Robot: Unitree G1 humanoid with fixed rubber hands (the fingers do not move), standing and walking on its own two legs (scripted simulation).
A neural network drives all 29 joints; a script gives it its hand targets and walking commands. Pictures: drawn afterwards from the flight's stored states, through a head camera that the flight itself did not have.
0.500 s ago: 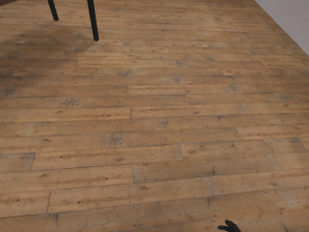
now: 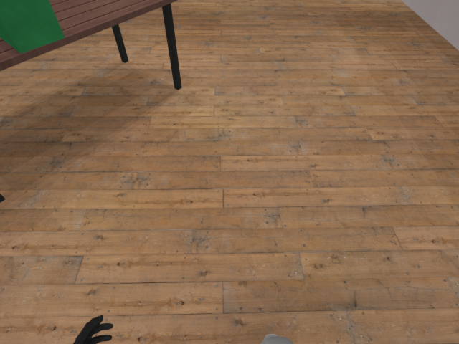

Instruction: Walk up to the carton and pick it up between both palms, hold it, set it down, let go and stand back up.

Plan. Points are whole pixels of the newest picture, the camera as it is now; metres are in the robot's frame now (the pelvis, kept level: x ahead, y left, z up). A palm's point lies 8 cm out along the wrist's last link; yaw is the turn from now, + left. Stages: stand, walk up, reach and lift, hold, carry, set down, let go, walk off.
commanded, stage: walk up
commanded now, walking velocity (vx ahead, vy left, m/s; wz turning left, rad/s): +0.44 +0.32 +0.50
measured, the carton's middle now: (18, 9) +1.49 +0.72 -0.01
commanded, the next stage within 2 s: none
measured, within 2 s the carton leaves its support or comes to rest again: neither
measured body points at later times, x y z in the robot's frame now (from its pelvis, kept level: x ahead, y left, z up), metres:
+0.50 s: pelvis +0.20 +0.06 -0.01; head +0.24 +0.06 +0.43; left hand +0.04 +0.28 -0.14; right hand +0.39 -0.14 -0.15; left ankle +0.31 +0.25 -0.70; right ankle +0.10 -0.13 -0.74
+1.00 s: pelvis +0.44 +0.26 +0.00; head +0.45 +0.29 +0.45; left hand +0.52 +0.53 -0.14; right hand +0.39 +0.01 -0.13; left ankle +0.32 +0.24 -0.74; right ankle +0.62 +0.15 -0.66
